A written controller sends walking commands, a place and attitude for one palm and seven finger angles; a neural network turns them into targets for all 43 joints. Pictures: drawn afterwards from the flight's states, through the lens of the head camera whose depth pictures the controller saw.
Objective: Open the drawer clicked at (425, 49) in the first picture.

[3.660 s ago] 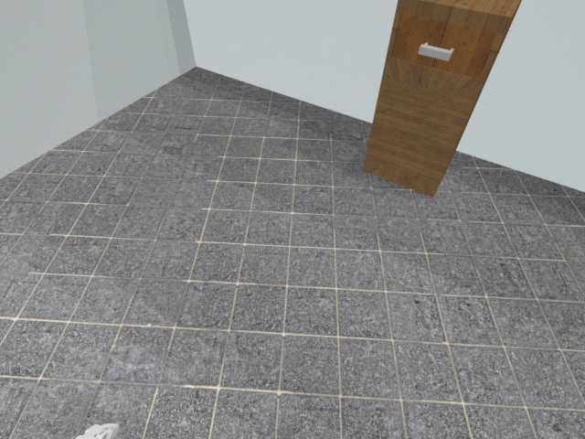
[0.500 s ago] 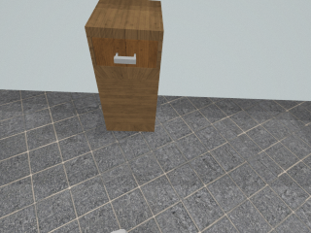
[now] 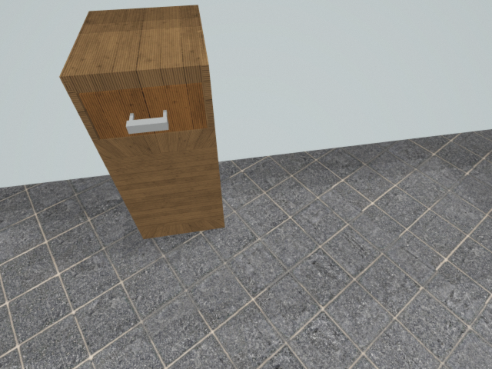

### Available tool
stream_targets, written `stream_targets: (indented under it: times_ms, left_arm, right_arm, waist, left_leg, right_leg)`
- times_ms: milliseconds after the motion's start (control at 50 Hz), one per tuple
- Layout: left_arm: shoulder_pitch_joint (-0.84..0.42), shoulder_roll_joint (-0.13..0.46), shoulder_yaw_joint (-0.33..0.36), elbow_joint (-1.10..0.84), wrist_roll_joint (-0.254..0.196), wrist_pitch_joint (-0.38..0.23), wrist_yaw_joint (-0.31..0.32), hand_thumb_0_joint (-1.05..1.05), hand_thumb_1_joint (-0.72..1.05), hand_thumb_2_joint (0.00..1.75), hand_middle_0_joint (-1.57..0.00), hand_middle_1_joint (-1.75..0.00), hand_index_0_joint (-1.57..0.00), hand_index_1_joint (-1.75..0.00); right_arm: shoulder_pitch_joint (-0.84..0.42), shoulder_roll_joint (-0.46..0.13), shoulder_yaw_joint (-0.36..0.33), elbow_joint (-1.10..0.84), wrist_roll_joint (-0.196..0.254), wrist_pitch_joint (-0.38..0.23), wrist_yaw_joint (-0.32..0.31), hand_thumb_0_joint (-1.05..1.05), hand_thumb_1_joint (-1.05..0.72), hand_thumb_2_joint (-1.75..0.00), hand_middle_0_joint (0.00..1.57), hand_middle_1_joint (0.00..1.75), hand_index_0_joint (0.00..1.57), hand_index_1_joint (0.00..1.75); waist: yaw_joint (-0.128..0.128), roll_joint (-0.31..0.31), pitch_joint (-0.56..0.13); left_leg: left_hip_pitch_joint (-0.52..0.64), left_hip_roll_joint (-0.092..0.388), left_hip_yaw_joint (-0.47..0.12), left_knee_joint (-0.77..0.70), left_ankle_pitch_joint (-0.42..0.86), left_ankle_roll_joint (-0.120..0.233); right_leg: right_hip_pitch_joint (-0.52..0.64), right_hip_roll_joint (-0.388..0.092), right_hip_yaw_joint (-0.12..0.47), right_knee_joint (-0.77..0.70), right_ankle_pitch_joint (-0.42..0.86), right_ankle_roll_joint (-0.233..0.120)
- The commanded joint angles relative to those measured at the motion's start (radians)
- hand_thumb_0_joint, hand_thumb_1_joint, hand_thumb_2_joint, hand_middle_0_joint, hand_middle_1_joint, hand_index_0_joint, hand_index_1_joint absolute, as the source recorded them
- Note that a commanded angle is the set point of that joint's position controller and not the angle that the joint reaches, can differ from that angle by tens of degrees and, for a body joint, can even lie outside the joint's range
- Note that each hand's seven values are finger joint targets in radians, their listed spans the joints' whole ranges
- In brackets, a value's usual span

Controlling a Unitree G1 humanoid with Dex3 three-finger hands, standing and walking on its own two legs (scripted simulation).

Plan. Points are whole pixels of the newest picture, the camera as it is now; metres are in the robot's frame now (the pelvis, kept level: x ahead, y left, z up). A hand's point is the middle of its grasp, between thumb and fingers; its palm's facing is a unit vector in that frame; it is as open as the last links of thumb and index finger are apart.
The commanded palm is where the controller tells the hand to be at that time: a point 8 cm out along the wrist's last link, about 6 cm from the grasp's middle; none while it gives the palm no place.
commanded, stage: turn to face it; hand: left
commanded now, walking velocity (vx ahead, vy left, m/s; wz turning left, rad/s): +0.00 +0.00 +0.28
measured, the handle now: (148, 120) +0.77 +0.30 -0.07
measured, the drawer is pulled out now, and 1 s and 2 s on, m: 0.00 0.00 0.00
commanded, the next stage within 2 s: take the last steps up to it in 0.12 s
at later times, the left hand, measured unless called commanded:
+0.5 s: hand out of the picture +0.04 +0.21 -0.16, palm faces +0.14 -0.97 -0.20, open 7.3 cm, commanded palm none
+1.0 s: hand out of the picture +0.05 +0.11 -0.16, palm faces +0.30 -0.95 -0.10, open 7.4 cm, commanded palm none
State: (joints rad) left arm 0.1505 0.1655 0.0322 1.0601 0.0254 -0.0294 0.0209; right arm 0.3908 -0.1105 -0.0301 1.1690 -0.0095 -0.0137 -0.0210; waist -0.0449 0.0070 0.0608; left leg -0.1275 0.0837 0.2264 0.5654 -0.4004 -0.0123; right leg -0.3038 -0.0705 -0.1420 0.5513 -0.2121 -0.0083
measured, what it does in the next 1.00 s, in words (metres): walks ahead: left foot, then right foot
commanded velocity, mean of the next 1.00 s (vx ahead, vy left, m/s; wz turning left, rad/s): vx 0.22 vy -0.02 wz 0.08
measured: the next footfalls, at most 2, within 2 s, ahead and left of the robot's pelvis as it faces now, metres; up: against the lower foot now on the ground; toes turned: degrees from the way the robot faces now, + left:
left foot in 0.24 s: +0.04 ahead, +0.13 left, +0.00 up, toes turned +14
right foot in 0.62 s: +0.15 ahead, -0.10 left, +0.00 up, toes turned -1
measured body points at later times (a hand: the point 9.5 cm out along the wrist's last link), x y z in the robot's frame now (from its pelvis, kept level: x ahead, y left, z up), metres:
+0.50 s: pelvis +0.04 +0.02 +0.02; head +0.05 +0.02 +0.47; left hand +0.03 +0.26 -0.14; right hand +0.05 -0.21 -0.14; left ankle +0.00 +0.12 -0.73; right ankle +0.05 -0.11 -0.68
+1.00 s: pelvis +0.17 +0.00 +0.01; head +0.19 +0.01 +0.46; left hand +0.04 +0.16 -0.15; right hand +0.29 -0.21 -0.14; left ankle +0.22 +0.14 -0.70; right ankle +0.11 -0.10 -0.73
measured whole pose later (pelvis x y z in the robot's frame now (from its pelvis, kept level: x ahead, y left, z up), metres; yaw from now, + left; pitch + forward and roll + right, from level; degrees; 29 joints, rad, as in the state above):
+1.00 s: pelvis +0.17 +0.00 +0.01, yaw +11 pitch +0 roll -1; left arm 0.44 0.07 0.01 1.17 0.03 -0.07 0.01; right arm 0.14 -0.16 -0.06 1.05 -0.02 -0.01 0.02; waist 0.05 0.01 0.05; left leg -0.47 0.10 0.11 0.72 -0.23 -0.01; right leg -0.04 -0.01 -0.20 0.34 -0.30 -0.02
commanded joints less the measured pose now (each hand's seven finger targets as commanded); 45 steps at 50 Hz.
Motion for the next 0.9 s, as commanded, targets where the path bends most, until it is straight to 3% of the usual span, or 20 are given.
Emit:
stream_targets:
  times_ms: [0, 60, 160, 180, 200, 240, 260, 280, 340, 400, 480, 560, 580, 600, 620, 640, 680, 720, 780, 880]
  left_arm:
    - [0.183, 0.167, 0.029, 0.018, -0.011, -0.014, 0.018, 0.0, 0.9, 0.9, -0.2, -0.3, -0.2, -0.3]
    - [0.07, 0.137, 0.028, -0.019, -0.003, 0.004, 0.029, 0.0, 0.9, 0.9, -0.2, -0.3, -0.2, -0.3]
    - [0.024, 0.138, 0.044, -0.051, -0.004, 0.026, 0.029, 0.0, 0.9, 0.9, -0.2, -0.3, -0.2, -0.3]
    - [0.02, 0.137, 0.043, -0.055, -0.008, 0.03, 0.027, 0.0, 0.9, 0.9, -0.2, -0.3, -0.2, -0.3]
    - [0.02, 0.115, 0.04, -0.057, -0.015, 0.035, 0.025, 0.0, 0.9, 0.9, -0.2, -0.3, -0.2, -0.3]
    - [0.03, 0.037, 0.029, -0.089, -0.019, 0.045, 0.011, 0.0, 0.9, 0.9, -0.2, -0.3, -0.2, -0.3]
    - [-0.02, 0.042, 0.03, -0.101, -0.008, 0.049, 0.006, 0.0, 0.9, 0.9, -0.2, -0.3, -0.2, -0.3]
    - [-0.036, 0.045, 0.034, -0.105, 0.002, 0.047, -0.002, 0.0, 0.9, 0.9, -0.2, -0.3, -0.2, -0.3]
    - [0.007, 0.043, 0.027, -0.075, 0.005, 0.02, -0.022, 0.0, 0.9, 0.9, -0.2, -0.3, -0.2, -0.3]
    - [0.026, 0.041, 0.021, -0.065, 0.001, 0.014, -0.03, 0.0, 0.9, 0.9, -0.2, -0.3, -0.2, -0.3]
    - [0.016, 0.036, 0.017, -0.065, -0.001, 0.012, -0.035, 0.0, 0.9, 0.9, -0.2, -0.3, -0.2, -0.3]
    - [0.163, 0.037, 0.023, -0.008, 0.001, 0.0, -0.036, 0.0, 0.9, 0.9, -0.2, -0.3, -0.2, -0.3]
    - [0.238, 0.061, 0.029, 0.018, 0.003, -0.008, -0.031, 0.0, 0.9, 0.9, -0.2, -0.3, -0.2, -0.3]
    - [0.315, 0.131, 0.041, 0.043, 0.011, -0.02, -0.022, 0.0, 0.9, 0.9, -0.2, -0.3, -0.2, -0.3]
    - [0.393, 0.209, 0.057, 0.05, 0.004, -0.018, -0.013, 0.0, 0.9, 0.9, -0.2, -0.3, -0.2, -0.3]
    - [0.41, 0.198, 0.056, 0.054, -0.006, -0.023, -0.006, 0.0, 0.9, 0.9, -0.2, -0.3, -0.2, -0.3]
    - [0.303, 0.123, 0.039, 0.038, -0.004, -0.028, 0.0, 0.0, 0.9, 0.9, -0.2, -0.3, -0.2, -0.3]
    - [0.26, 0.07, 0.025, 0.027, -0.003, -0.041, 0.003, 0.0, 0.9, 0.9, -0.2, -0.3, -0.2, -0.3]
    - [0.29, 0.056, 0.018, 0.043, 0.001, -0.055, 0.003, 0.0, 0.9, 0.9, -0.2, -0.3, -0.2, -0.3]
    - [0.344, 0.058, 0.014, 0.079, 0.001, -0.06, 0.004, 0.0, 0.9, 0.9, -0.2, -0.3, -0.2, -0.3]
  right_arm:
    - [0.009, -0.069, -0.011, -0.076, 0.005, 0.02, -0.005, 0.0, -0.9, -0.9, 0.2, 0.3, 0.2, 0.3]
    - [0.001, -0.04, -0.011, -0.059, 0.006, 0.029, 0.0, 0.0, -0.9, -0.9, 0.2, 0.3, 0.2, 0.3]
    - [0.027, -0.036, -0.014, -0.079, -0.005, 0.039, 0.01, 0.0, -0.9, -0.9, 0.2, 0.3, 0.2, 0.3]
    - [0.037, -0.044, -0.015, -0.078, -0.006, 0.036, 0.011, 0.0, -0.9, -0.9, 0.2, 0.3, 0.2, 0.3]
    - [0.044, -0.061, -0.017, -0.075, -0.007, 0.029, 0.012, 0.0, -0.9, -0.9, 0.2, 0.3, 0.2, 0.3]
    - [0.049, -0.162, -0.032, -0.1, -0.026, 0.019, 0.007, 0.0, -0.9, -0.9, 0.2, 0.3, 0.2, 0.3]
    - [0.032, -0.182, -0.038, -0.102, -0.032, 0.01, 0.0, 0.0, -0.9, -0.9, 0.2, 0.3, 0.2, 0.3]
    - [0.028, -0.175, -0.036, -0.105, -0.031, 0.001, -0.006, 0.0, -0.9, -0.9, 0.2, 0.3, 0.2, 0.3]
    - [0.006, -0.162, -0.033, -0.115, -0.025, -0.022, -0.011, 0.0, -0.9, -0.9, 0.2, 0.3, 0.2, 0.3]
    - [0.019, -0.179, -0.037, -0.109, -0.022, -0.03, -0.011, 0.0, -0.9, -0.9, 0.2, 0.3, 0.2, 0.3]
    - [0.018, -0.196, -0.046, -0.103, -0.023, -0.024, -0.006, 0.0, -0.9, -0.9, 0.2, 0.3, 0.2, 0.3]
    - [-0.045, -0.196, -0.046, -0.102, -0.018, -0.014, 0.0, 0.0, -0.9, -0.9, 0.2, 0.3, 0.2, 0.3]
    - [-0.052, -0.173, -0.043, -0.104, -0.013, -0.016, 0.003, 0.0, -0.9, -0.9, 0.2, 0.3, 0.2, 0.3]
    - [-0.054, -0.119, -0.033, -0.119, -0.002, -0.02, 0.007, 0.0, -0.9, -0.9, 0.2, 0.3, 0.2, 0.3]
    - [-0.11, -0.099, -0.023, -0.164, -0.003, -0.017, 0.018, 0.0, -0.9, -0.9, 0.2, 0.3, 0.2, 0.3]
    - [-0.157, -0.139, -0.031, -0.176, -0.012, -0.009, 0.02, 0.0, -0.9, -0.9, 0.2, 0.3, 0.2, 0.3]
    - [-0.171, -0.137, -0.043, -0.162, -0.015, -0.008, 0.029, 0.0, -0.9, -0.9, 0.2, 0.3, 0.2, 0.3]
    - [-0.117, -0.095, -0.041, -0.124, -0.019, -0.003, 0.036, 0.0, -0.9, -0.9, 0.2, 0.3, 0.2, 0.3]
    - [-0.124, -0.079, -0.036, -0.126, -0.018, -0.001, 0.038, 0.0, -0.9, -0.9, 0.2, 0.3, 0.2, 0.3]
    - [-0.242, -0.06, -0.026, -0.17, -0.013, -0.008, 0.045, 0.0, -0.9, -0.9, 0.2, 0.3, 0.2, 0.3]
  waist:
    - [0.083, -0.306, -0.143]
    - [0.046, -0.139, -0.08]
    - [0.025, -0.156, -0.031]
    - [0.018, -0.141, -0.033]
    - [0.013, -0.059, -0.026]
    - [0.013, 0.241, 0.011]
    - [-0.014, 0.326, 0.066]
    - [-0.013, 0.272, 0.098]
    - [0.004, 0.118, 0.021]
    - [0.0, 0.11, -0.018]
    - [-0.009, 0.128, 0.003]
    - [0.059, 0.097, -0.001]
    - [0.09, 0.025, -0.019]
    - [0.119, -0.161, -0.031]
    - [0.153, -0.331, -0.004]
    - [0.16, -0.304, 0.018]
    - [0.095, -0.158, 0.097]
    - [0.051, -0.071, 0.056]
    - [0.045, -0.089, 0.039]
    - [0.071, -0.108, 0.052]
  left_leg:
    - [-0.236, 0.018, -0.15, 0.288, -0.229, -0.025]
    - [-0.232, 0.018, -0.168, 0.315, -0.128, -0.024]
    - [-0.144, 0.007, -0.109, 0.107, 0.033, -0.032]
    - [-0.1, 0.0, -0.097, 0.023, 0.096, -0.032]
    - [-0.037, 0.015, -0.12, -0.088, 0.165, -0.024]
    - [-0.156, 0.213, -0.42, -0.326, -0.025, 0.067]
    - [-0.179, 0.254, -0.538, -0.428, -0.126, 0.121]
    - [-0.158, 0.264, -0.564, -0.446, -0.12, 0.154]
    - [0.021, 0.238, -0.462, -0.392, 0.044, 0.169]
    - [0.096, 0.214, -0.381, -0.362, 0.193, 0.174]
    - [0.052, 0.209, -0.349, -0.353, 0.165, 0.172]
    - [-0.092, 0.158, -0.285, -0.248, 0.036, 0.121]
    - [-0.164, 0.109, -0.246, -0.138, 0.003, 0.089]
    - [-0.341, 0.015, -0.142, 0.085, -0.067, 0.045]
    - [-0.503, -0.054, -0.093, 0.315, -0.208, 0.028]
    - [-0.524, -0.014, -0.191, 0.456, -0.149, 0.04]
    - [-0.54, 0.038, -0.218, 0.554, 0.011, 0.038]
    - [-0.462, 0.05, -0.2, 0.53, 0.117, 0.021]
    - [-0.453, 0.047, -0.168, 0.44, 0.153, -0.001]
    - [-0.439, 0.034, -0.128, 0.233, 0.171, -0.002]
  right_leg:
    - [0.25, -0.346, 0.277, -0.22, 0.596, -0.164]
    - [0.148, -0.293, 0.152, -0.219, 0.392, -0.145]
    - [0.019, -0.245, 0.067, -0.209, 0.053, -0.09]
    - [-0.001, -0.223, 0.047, -0.175, 0.006, -0.067]
    - [-0.056, -0.195, 0.033, -0.123, -0.065, -0.034]
    - [-0.084, -0.03, -0.029, 0.058, -0.237, 0.047]
    - [-0.136, 0.002, -0.018, 0.208, -0.28, 0.048]
    - [-0.198, -0.006, 0.037, 0.337, -0.291, 0.033]
    - [-0.288, -0.032, 0.088, 0.422, -0.215, 0.032]
    - [-0.261, -0.028, 0.073, 0.341, -0.192, 0.042]
    - [-0.168, -0.017, 0.044, 0.175, -0.194, 0.042]
    - [0.084, 0.026, -0.007, -0.046, -0.048, 0.036]
    - [0.207, 0.003, 0.034, -0.126, -0.026, 0.026]
    - [0.346, -0.163, 0.253, -0.227, -0.181, -0.03]
    - [0.368, -0.336, 0.524, -0.39, -0.348, -0.125]
    - [0.277, -0.355, 0.601, -0.459, -0.476, -0.153]
    - [0.151, -0.321, 0.484, -0.461, -0.428, -0.144]
    - [0.127, -0.243, 0.293, -0.427, -0.189, -0.117]
    - [0.158, -0.214, 0.186, -0.406, 0.023, -0.126]
    - [0.209, -0.21, 0.138, -0.371, 0.207, -0.139]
